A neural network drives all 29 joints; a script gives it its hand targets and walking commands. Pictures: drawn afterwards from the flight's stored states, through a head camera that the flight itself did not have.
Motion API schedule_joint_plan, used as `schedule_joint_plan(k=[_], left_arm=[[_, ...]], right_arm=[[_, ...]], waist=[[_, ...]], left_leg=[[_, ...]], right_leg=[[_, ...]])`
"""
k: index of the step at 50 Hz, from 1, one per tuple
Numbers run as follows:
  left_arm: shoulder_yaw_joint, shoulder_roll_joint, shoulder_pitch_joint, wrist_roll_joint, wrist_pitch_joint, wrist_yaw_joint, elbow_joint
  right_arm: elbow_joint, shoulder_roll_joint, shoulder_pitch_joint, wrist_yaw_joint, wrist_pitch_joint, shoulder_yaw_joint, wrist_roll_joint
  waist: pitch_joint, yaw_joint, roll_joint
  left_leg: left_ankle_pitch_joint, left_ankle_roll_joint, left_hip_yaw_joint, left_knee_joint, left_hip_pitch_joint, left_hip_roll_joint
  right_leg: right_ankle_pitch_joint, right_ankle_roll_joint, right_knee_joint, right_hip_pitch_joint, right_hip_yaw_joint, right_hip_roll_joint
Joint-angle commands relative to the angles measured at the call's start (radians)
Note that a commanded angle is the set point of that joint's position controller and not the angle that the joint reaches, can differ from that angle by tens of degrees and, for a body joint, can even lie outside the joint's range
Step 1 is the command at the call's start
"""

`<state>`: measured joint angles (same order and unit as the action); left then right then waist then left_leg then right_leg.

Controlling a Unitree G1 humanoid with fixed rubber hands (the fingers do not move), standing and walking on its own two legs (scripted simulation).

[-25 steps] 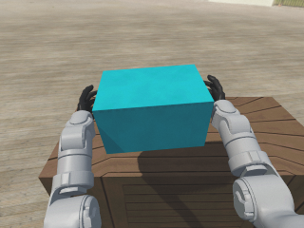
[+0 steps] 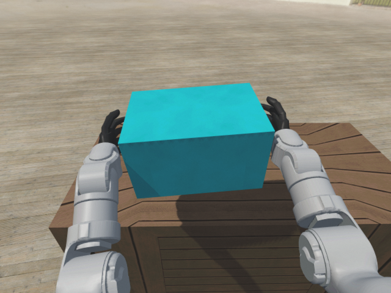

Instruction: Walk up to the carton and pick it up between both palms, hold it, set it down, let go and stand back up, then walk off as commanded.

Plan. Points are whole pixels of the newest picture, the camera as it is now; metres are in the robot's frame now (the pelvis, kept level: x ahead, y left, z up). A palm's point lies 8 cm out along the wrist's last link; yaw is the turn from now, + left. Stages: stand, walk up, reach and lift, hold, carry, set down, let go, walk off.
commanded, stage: hold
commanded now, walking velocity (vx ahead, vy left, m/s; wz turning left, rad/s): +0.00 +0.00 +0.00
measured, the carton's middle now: (195, 138) +0.38 +0.00 +0.19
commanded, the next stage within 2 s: none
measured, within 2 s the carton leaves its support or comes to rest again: neither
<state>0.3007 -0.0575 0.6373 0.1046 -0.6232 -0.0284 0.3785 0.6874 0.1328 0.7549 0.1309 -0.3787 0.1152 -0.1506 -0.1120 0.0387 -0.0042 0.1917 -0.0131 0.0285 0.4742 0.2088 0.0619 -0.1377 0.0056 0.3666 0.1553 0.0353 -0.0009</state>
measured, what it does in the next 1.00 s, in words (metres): stands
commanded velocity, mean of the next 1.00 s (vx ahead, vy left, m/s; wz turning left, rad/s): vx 0.00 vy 0.00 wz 0.00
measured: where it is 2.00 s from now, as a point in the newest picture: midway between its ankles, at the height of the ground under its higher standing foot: outside the picture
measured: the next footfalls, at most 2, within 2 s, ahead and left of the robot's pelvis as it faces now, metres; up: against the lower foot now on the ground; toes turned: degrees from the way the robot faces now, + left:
none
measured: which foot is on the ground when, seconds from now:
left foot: down 0.00-1.00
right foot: down 0.00-1.00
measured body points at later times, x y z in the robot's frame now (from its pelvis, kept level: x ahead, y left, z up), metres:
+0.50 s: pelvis +0.00 +0.00 +0.00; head -0.07 +0.02 +0.44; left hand +0.38 +0.18 +0.19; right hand +0.39 -0.17 +0.20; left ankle +0.04 +0.12 -0.74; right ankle +0.04 -0.13 -0.74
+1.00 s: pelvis +0.00 +0.00 +0.00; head -0.07 +0.02 +0.44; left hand +0.37 +0.18 +0.19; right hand +0.39 -0.17 +0.21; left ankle +0.04 +0.12 -0.74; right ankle +0.04 -0.13 -0.74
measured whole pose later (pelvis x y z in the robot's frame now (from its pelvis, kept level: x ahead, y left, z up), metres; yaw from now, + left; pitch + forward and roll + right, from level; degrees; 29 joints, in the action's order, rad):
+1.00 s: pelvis +0.00 +0.00 +0.00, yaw +0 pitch -5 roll -2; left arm 0.30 -0.06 0.62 0.11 -0.62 -0.02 0.35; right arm 0.65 0.12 0.75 0.13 -0.38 0.13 -0.15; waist -0.10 0.04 0.00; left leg 0.19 -0.01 0.03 0.47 0.20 0.06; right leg -0.14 0.01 0.37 0.14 0.04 0.00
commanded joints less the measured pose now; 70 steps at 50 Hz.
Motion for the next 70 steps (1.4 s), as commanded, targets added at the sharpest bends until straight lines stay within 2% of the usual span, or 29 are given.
schedule_joint_plan(k=[1,7,8,15,17,20,21,24,25,26,27,28,29,33,37,40,41,42,44,47,53,54,55,59,62,65,66,67,70], left_arm=[[-0.446,0.577,0.813,-0.065,0.062,0.178,-0.249],[-0.451,0.567,0.854,-0.069,0.071,0.186,-0.252],[-0.427,0.55,0.82,-0.06,0.066,0.189,-0.232],[-0.438,0.567,0.829,-0.072,0.068,0.179,-0.231],[-0.489,0.593,0.843,-0.098,0.083,0.171,-0.334],[-0.432,0.554,0.812,-0.052,0.058,0.179,-0.229],[-0.446,0.557,0.777,-0.072,0.06,0.184,-0.248],[-0.494,0.594,0.805,-0.095,0.079,0.176,-0.312],[-0.451,0.574,0.771,-0.069,0.071,0.171,-0.282],[-0.503,0.598,0.791,-0.1,0.082,0.169,-0.36],[-0.459,0.562,0.739,-0.062,0.06,0.175,-0.28],[-0.47,0.575,0.774,-0.067,0.065,0.179,-0.305],[-0.456,0.559,0.77,-0.076,0.065,0.185,-0.285],[-0.495,0.581,0.813,-0.102,0.079,0.167,-0.365],[-0.498,0.586,0.784,-0.082,0.063,0.17,-0.32],[-0.479,0.583,0.77,-0.08,0.061,0.177,-0.28],[-0.423,0.534,0.788,-0.057,0.056,0.184,-0.218],[-0.433,0.556,0.787,-0.067,0.064,0.186,-0.248],[-0.438,0.554,0.779,-0.049,0.054,0.19,-0.266],[-0.402,0.52,0.805,-0.036,0.054,0.192,-0.231],[-0.433,0.549,0.813,-0.047,0.061,0.194,-0.263],[-0.446,0.561,0.791,-0.062,0.064,0.188,-0.293],[-0.475,0.557,0.771,-0.082,0.075,0.186,-0.339],[-0.489,0.57,0.79,-0.088,0.073,0.19,-0.294],[-0.52,0.587,0.713,-0.089,0.07,0.171,-0.369],[-0.495,0.558,0.729,-0.071,0.058,0.177,-0.356],[-0.47,0.55,0.725,-0.066,0.049,0.185,-0.298],[-0.462,0.543,0.784,-0.072,0.057,0.186,-0.281],[-0.482,0.583,0.716,-0.069,0.053,0.184,-0.326]], right_arm=[[-0.344,-0.583,0.792,-0.181,0.062,-0.308,-0.109],[-0.282,-0.61,0.759,-0.185,0.054,-0.281,-0.09],[-0.313,-0.614,0.76,-0.185,0.055,-0.293,-0.074],[-0.337,-0.591,0.794,-0.189,0.061,-0.298,-0.095],[-0.371,-0.603,0.785,-0.183,0.073,-0.328,-0.119],[-0.27,-0.577,0.739,-0.185,0.05,-0.286,-0.088],[-0.355,-0.592,0.773,-0.185,0.067,-0.314,-0.096],[-0.388,-0.602,0.781,-0.174,0.075,-0.329,-0.121],[-0.387,-0.6,0.772,-0.174,0.069,-0.345,-0.115],[-0.419,-0.622,0.751,-0.17,0.076,-0.357,-0.126],[-0.375,-0.59,0.744,-0.168,0.06,-0.341,-0.12],[-0.331,-0.583,0.713,-0.172,0.056,-0.318,-0.117],[-0.325,-0.591,0.696,-0.175,0.054,-0.327,-0.11],[-0.46,-0.626,0.776,-0.173,0.072,-0.377,-0.14],[-0.413,-0.606,0.752,-0.174,0.064,-0.342,-0.12],[-0.407,-0.605,0.779,-0.177,0.067,-0.333,-0.112],[-0.299,-0.584,0.751,-0.18,0.045,-0.296,-0.086],[-0.348,-0.617,0.773,-0.179,0.058,-0.32,-0.086],[-0.296,-0.578,0.725,-0.185,0.05,-0.283,-0.092],[-0.256,-0.582,0.718,-0.196,0.045,-0.281,-0.074],[-0.3,-0.591,0.727,-0.189,0.054,-0.291,-0.08],[-0.368,-0.596,0.753,-0.188,0.064,-0.323,-0.101],[-0.379,-0.606,0.734,-0.18,0.068,-0.343,-0.107],[-0.371,-0.587,0.713,-0.175,0.067,-0.319,-0.086],[-0.514,-0.598,0.752,-0.165,0.085,-0.407,-0.142],[-0.387,-0.566,0.663,-0.168,0.057,-0.362,-0.118],[-0.376,-0.566,0.694,-0.172,0.051,-0.353,-0.118],[-0.354,-0.576,0.711,-0.175,0.055,-0.33,-0.089],[-0.393,-0.596,0.692,-0.174,0.066,-0.347,-0.108]], waist=[[-0.306,0.033,0.036],[-0.297,0.058,0.067],[-0.31,0.046,0.021],[-0.304,0.031,0.053],[-0.396,0.047,0.068],[-0.251,0.045,0.069],[-0.327,0.03,0.033],[-0.387,0.05,0.064],[-0.34,0.019,0.037],[-0.434,0.051,0.047],[-0.325,0.033,0.057],[-0.296,0.052,0.065],[-0.289,0.048,0.025],[-0.384,0.031,0.057],[-0.34,0.049,0.063],[-0.318,0.034,0.041],[-0.242,0.037,0.029],[-0.29,0.027,0.007],[-0.278,0.045,0.071],[-0.236,0.026,0.057],[-0.276,0.055,0.064],[-0.352,0.035,0.057],[-0.386,0.054,0.035],[-0.341,0.069,0.043],[-0.423,0.029,0.052],[-0.305,0.05,0.062],[-0.29,0.034,0.068],[-0.269,0.049,0.035],[-0.318,0.043,0.049]], left_leg=[[-0.061,-0.009,-0.036,-0.214,-0.099,-0.109],[-0.01,-0.001,-0.025,-0.221,-0.094,-0.112],[0.004,0.012,-0.017,-0.223,-0.081,-0.111],[-0.036,-0.002,-0.026,-0.201,-0.086,-0.111],[-0.127,-0.024,-0.036,-0.192,-0.147,-0.103],[-0.021,-0.011,-0.024,-0.209,-0.095,-0.111],[-0.059,0.002,-0.023,-0.207,-0.107,-0.105],[-0.13,-0.017,-0.031,-0.187,-0.151,-0.108],[-0.116,-0.007,-0.023,-0.193,-0.13,-0.112],[-0.194,-0.021,-0.029,-0.178,-0.166,-0.107],[-0.155,-0.012,-0.028,-0.19,-0.152,-0.109],[-0.134,-0.022,-0.03,-0.194,-0.139,-0.11],[-0.11,-0.007,-0.022,-0.196,-0.132,-0.111],[-0.167,-0.014,-0.03,-0.179,-0.147,-0.115],[-0.111,-0.01,-0.03,-0.193,-0.143,-0.11],[-0.071,0.005,-0.026,-0.204,-0.122,-0.116],[-0.007,0.012,-0.021,-0.222,-0.088,-0.107],[-0.013,0.016,-0.016,-0.224,-0.092,-0.106],[-0.058,-0.005,-0.025,-0.22,-0.107,-0.104],[0.017,0.014,-0.012,-0.236,-0.076,-0.104],[-0.026,-0.004,-0.018,-0.217,-0.111,-0.109],[-0.084,0.001,-0.016,-0.206,-0.135,-0.113],[-0.148,-0.005,-0.027,-0.197,-0.158,-0.102],[-0.095,-0.016,-0.019,-0.196,-0.131,-0.112],[-0.252,-0.021,-0.027,-0.155,-0.205,-0.113],[-0.152,-0.018,-0.031,-0.192,-0.169,-0.112],[-0.123,-0.009,-0.02,-0.198,-0.151,-0.114],[-0.07,-0.005,-0.018,-0.204,-0.121,-0.11],[-0.138,-0.009,-0.02,-0.191,-0.141,-0.112]], right_leg=[[-0.015,0.002,-0.095,-0.153,0.008,0.046],[-0.044,0.003,-0.101,-0.141,0.007,0.034],[-0.054,0.008,-0.101,-0.154,0.005,0.034],[-0.041,-0.003,-0.099,-0.137,-0.002,0.04],[0.051,0.001,-0.079,-0.17,0.006,0.042],[-0.065,-0.001,-0.111,-0.13,0.003,0.036],[-0.012,0.003,-0.101,-0.147,-0.001,0.039],[0.04,0.006,-0.095,-0.16,0.003,0.043],[0.024,0.011,-0.098,-0.172,0.005,0.044],[0.121,0.007,-0.082,-0.206,0.009,0.048],[0.058,0.008,-0.098,-0.162,0.002,0.044],[0.032,0.003,-0.098,-0.155,0.009,0.045],[0.019,0.011,-0.104,-0.152,0.003,0.041],[0.077,0.009,-0.091,-0.185,0.003,0.041],[0.044,0.004,-0.098,-0.162,0.001,0.038],[-0.013,0.008,-0.104,-0.132,0.008,0.036],[-0.075,0.006,-0.121,-0.122,-0.006,0.027],[-0.06,0.009,-0.109,-0.151,-0.006,0.033],[-0.012,-0.004,-0.096,-0.148,0.001,0.034],[-0.093,0.003,-0.1,-0.129,0.006,0.031],[-0.044,0.002,-0.103,-0.14,0.009,0.036],[0.006,0.007,-0.101,-0.161,0.01,0.034],[0.073,0.007,-0.095,-0.186,0.006,0.042],[0.024,0.007,-0.111,-0.177,0.001,0.036],[0.158,0.016,-0.085,-0.205,0.006,0.051],[0.069,0.008,-0.098,-0.171,0.009,0.04],[0.028,0.005,-0.11,-0.15,0.003,0.036],[-0.016,0.008,-0.111,-0.139,0.0,0.032],[0.062,0.005,-0.095,-0.184,0.002,0.039]])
